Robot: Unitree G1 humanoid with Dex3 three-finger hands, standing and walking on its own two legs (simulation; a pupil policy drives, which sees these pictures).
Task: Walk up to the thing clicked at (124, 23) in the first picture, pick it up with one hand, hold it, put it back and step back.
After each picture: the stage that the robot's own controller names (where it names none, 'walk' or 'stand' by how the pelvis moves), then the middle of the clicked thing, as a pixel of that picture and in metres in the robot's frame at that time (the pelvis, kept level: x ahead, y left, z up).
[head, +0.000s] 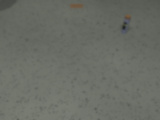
stand; (125, 24) +1.73 -0.58 -0.65
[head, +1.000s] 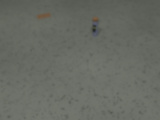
walk; (95, 27) +1.67 -0.08 -0.63
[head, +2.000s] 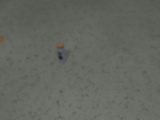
walk; (61, 53) +1.14 +0.26 -0.65
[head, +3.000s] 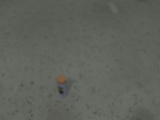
walk; (62, 87) +0.72 +0.17 -0.63
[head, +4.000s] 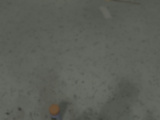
stand; (55, 115) +0.47 +0.16 -0.63
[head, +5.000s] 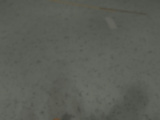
stand; out of the picture +0.41 +0.17 -0.64
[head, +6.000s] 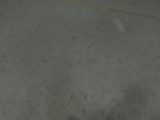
stand; out of the picture +0.39 +0.13 -0.66
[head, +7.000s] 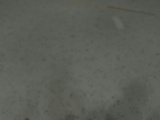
stand; out of the picture +0.40 +0.13 -0.66
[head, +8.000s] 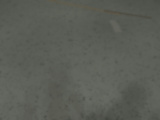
stand; out of the picture +0.38 +0.14 -0.66
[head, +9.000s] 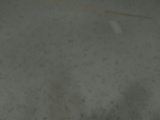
stand; out of the picture +0.37 +0.15 -0.66
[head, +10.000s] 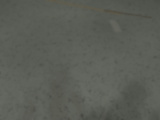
stand; out of the picture +0.36 +0.15 -0.66
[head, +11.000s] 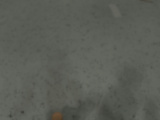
go down; out of the picture +0.38 +0.15 -0.65
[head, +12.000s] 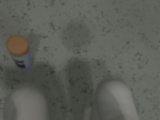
go down; (21, 56) +0.46 +0.19 -0.23
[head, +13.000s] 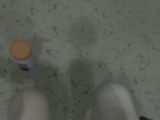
close in; (25, 59) +0.46 +0.19 -0.25
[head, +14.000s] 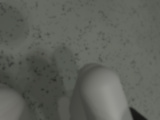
close in; out of the picture +0.44 +0.24 -0.16
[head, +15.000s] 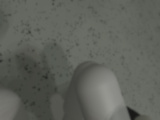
close; out of the picture +0.44 +0.25 -0.16
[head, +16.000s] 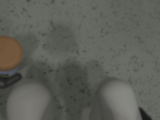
lift; (5, 64) +0.35 +0.24 -0.06
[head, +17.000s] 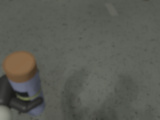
hold; (29, 89) +0.31 +0.16 +0.08
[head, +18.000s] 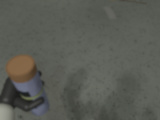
hold; (32, 89) +0.32 +0.16 +0.04
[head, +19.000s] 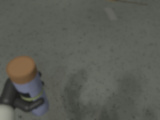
hold; (32, 90) +0.31 +0.17 +0.04
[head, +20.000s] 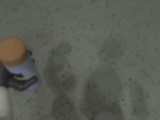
crouch; (24, 69) +0.39 +0.17 -0.02
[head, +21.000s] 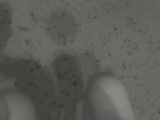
lower; out of the picture +0.48 +0.25 -0.07
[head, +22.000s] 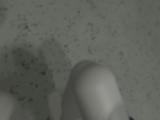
lower; out of the picture +0.46 +0.28 -0.17
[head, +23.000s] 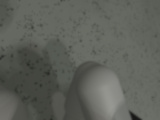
lower; out of the picture +0.44 +0.27 -0.17
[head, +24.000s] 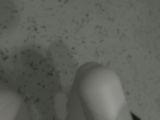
lower; out of the picture +0.44 +0.27 -0.16
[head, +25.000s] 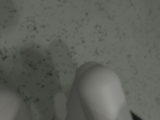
lower; out of the picture +0.44 +0.26 -0.16
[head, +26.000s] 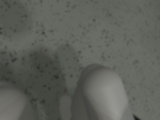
open; out of the picture +0.43 +0.23 -0.17
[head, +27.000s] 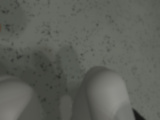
stand; out of the picture +0.43 +0.23 -0.18
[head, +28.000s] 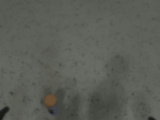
stand; (52, 106) +0.40 +0.15 -0.51
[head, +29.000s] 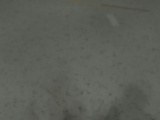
stand; out of the picture +0.38 +0.15 -0.60
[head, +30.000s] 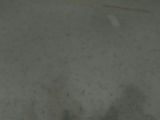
stand; out of the picture +0.38 +0.14 -0.60
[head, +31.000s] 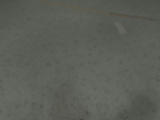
stand; out of the picture +0.41 +0.13 -0.65
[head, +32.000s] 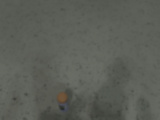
walk; (63, 103) +0.47 +0.11 -0.63
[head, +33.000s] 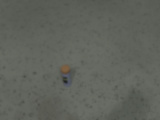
walk; (66, 76) +0.73 +0.15 -0.63
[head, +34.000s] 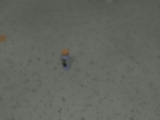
stand; (65, 60) +1.03 +0.17 -0.63
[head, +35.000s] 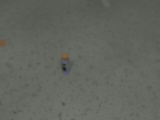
stand; (65, 64) +1.02 +0.15 -0.66
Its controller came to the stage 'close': yes
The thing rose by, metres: 0.70
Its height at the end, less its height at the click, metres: +0.00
